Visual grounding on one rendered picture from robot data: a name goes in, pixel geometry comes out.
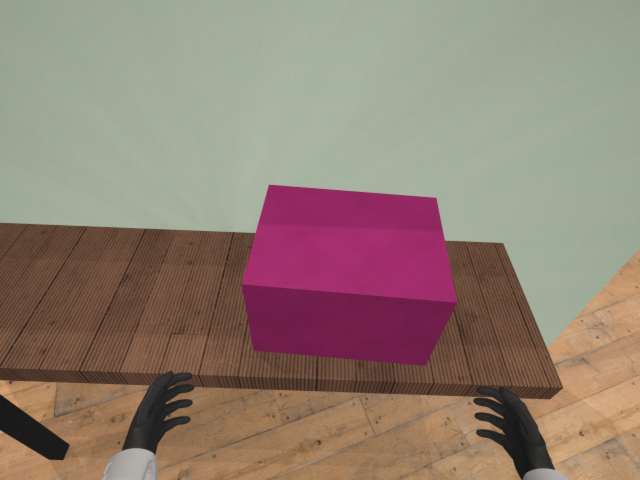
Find robot left forearm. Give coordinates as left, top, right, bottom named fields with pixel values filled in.
left=100, top=448, right=157, bottom=480

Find table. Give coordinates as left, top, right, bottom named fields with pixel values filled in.
left=0, top=223, right=563, bottom=460

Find carton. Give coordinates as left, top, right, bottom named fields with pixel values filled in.
left=242, top=185, right=457, bottom=366

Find left robot hand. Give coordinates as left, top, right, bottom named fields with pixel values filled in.
left=122, top=371, right=194, bottom=455

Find right robot hand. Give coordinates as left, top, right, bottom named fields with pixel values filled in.
left=473, top=387, right=555, bottom=480

